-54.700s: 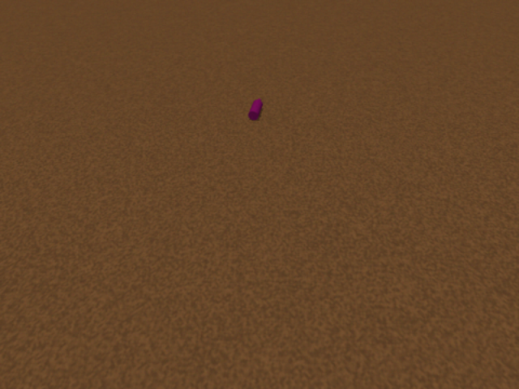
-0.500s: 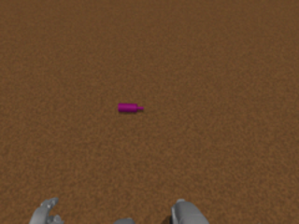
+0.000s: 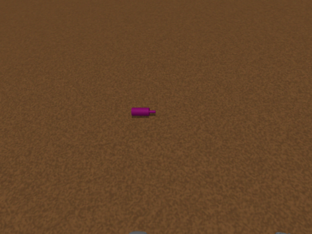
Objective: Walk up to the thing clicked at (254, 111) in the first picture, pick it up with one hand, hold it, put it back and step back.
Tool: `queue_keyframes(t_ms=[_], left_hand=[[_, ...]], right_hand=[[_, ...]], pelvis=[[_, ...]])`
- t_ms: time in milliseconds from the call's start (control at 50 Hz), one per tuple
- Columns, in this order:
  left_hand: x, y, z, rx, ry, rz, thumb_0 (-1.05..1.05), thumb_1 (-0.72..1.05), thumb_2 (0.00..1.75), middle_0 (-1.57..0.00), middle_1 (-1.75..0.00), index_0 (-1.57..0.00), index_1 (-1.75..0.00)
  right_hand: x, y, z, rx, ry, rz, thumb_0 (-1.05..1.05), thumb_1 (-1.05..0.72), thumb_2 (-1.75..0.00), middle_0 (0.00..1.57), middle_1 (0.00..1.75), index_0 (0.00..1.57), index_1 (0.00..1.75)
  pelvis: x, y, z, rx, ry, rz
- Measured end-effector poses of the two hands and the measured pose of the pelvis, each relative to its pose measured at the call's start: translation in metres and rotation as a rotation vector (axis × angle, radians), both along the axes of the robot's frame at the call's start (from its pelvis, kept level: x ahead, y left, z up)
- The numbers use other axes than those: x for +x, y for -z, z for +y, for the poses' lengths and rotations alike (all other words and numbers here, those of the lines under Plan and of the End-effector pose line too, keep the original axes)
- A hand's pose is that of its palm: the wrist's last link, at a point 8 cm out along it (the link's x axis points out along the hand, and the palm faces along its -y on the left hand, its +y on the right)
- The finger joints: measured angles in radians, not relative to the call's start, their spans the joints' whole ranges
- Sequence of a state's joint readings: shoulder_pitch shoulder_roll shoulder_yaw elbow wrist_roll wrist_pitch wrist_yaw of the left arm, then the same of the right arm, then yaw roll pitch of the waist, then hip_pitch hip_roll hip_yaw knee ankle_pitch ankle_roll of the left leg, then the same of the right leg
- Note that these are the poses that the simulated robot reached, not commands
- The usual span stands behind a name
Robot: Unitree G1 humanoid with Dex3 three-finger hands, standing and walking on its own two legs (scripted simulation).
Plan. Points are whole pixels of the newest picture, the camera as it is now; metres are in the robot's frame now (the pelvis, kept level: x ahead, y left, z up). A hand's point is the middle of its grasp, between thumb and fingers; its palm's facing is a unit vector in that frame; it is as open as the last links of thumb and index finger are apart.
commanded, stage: step back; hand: left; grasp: from above
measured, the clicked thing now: (143, 111) +1.11 +0.19 -0.72
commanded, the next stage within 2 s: stand in 0.92 s
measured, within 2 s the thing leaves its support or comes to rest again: neither
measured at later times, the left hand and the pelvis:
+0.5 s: hand out of the picture +0.03 +0.28 -0.14, palm faces +0.07 -0.93 -0.36, open 7.4 cm; pelvis -0.01 +0.01 +0.01, yaw +3 degrees
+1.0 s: hand out of the picture +0.12 +0.29 -0.13, palm faces +0.03 -0.93 -0.36, open 7.3 cm; pelvis +0.02 +0.03 +0.01, yaw +1 degrees
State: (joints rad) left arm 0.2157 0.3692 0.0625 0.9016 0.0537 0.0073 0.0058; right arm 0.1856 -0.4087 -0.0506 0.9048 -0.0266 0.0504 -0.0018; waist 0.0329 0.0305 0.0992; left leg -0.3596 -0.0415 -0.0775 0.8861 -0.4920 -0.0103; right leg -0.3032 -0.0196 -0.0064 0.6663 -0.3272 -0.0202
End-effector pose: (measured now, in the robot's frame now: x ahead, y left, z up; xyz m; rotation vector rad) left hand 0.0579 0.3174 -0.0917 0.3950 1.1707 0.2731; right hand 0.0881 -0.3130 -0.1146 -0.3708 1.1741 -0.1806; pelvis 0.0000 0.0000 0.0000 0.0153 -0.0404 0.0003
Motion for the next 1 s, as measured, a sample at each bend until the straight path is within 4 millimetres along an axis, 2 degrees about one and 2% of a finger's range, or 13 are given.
queue_keyframes(t_ms=[60,120,200,320,440,560,640,740,860,1000], left_hand=[[-0.012,0.005,0.012,-0.003,-0.022,-0.022,0.0,0.9,0.9,-0.2,-0.3,-0.21,-0.3],[-0.025,0.007,0.016,-0.021,-0.046,-0.008,0.0,0.91,0.9,-0.2,-0.3,-0.2,-0.3],[-0.036,0.008,0.012,-0.049,-0.049,0.022,0.0,0.91,0.9,-0.2,-0.29,-0.2,-0.3],[-0.047,0.011,-0.004,-0.058,-0.052,0.027,0.0,0.91,0.9,-0.2,-0.29,-0.2,-0.3],[-0.05,0.009,-0.007,-0.079,-0.075,0.022,0.0,0.9,0.9,-0.2,-0.3,-0.2,-0.3],[-0.03,0.02,0.012,-0.094,-0.079,0.034,0.0,0.9,0.9,-0.2,-0.3,-0.2,-0.3],[-0.009,0.022,0.017,-0.094,-0.067,0.034,0.0,0.91,0.9,-0.2,-0.29,-0.2,-0.3],[0.017,0.016,0.017,-0.088,-0.044,0.007,0.0,0.91,0.9,-0.2,-0.29,-0.2,-0.3],[0.044,0.009,0.016,-0.074,-0.02,-0.038,0.0,0.91,0.9,-0.2,-0.29,-0.2,-0.3],[0.056,0.005,0.012,-0.086,-0.009,-0.05,0.0,0.91,0.9,-0.2,-0.29,-0.2,-0.3]], right_hand=[[-0.024,0.004,0.007,-0.004,-0.006,0.045,0.0,-0.91,-0.89,0.2,0.3,0.2,0.3],[-0.044,0.0,0.017,0.01,0.003,0.057,0.01,-0.91,-0.89,0.2,0.3,0.2,0.3],[-0.055,-0.006,0.021,0.027,0.011,0.038,0.01,-0.91,-0.89,0.2,0.3,0.21,0.3],[-0.046,-0.003,0.011,0.032,0.02,0.024,0.01,-0.91,-0.89,0.21,0.3,0.21,0.3],[-0.024,-0.011,0.009,0.008,-0.012,0.012,0.01,-0.91,-0.89,0.2,0.3,0.21,0.3],[-0.009,-0.013,0.022,-0.02,-0.015,0.004,0.0,-0.91,-0.89,0.2,0.3,0.2,0.3],[0.004,-0.015,0.035,0.0,-0.013,0.0,0.0,-0.91,-0.89,0.2,0.3,0.2,0.3],[0.027,-0.014,0.046,0.031,-0.003,-0.027,0.0,-0.91,-0.89,0.2,0.3,0.21,0.3],[0.05,-0.013,0.051,0.047,-0.001,-0.071,0.0,-0.91,-0.89,0.2,0.3,0.21,0.3],[0.056,-0.019,0.052,0.047,-0.001,-0.079,0.0,-0.91,-0.89,0.2,0.3,0.21,0.3]], pelvis=[[-0.011,0.004,0.005,0.007,-0.03,-0.007],[-0.018,0.0,0.008,0.017,-0.024,-0.014],[-0.022,-0.006,0.004,0.006,-0.013,-0.012],[-0.022,-0.005,-0.004,-0.032,-0.011,-0.015],[-0.015,-0.009,0.004,-0.026,-0.03,-0.005],[-0.003,-0.004,0.021,-0.006,-0.037,0.0],[0.007,-0.006,0.022,-0.016,-0.028,0.007],[0.018,-0.01,0.022,-0.027,-0.025,0.01],[0.022,-0.01,0.024,-0.023,-0.022,0.006],[0.022,-0.014,0.025,-0.019,-0.019,-0.004]])
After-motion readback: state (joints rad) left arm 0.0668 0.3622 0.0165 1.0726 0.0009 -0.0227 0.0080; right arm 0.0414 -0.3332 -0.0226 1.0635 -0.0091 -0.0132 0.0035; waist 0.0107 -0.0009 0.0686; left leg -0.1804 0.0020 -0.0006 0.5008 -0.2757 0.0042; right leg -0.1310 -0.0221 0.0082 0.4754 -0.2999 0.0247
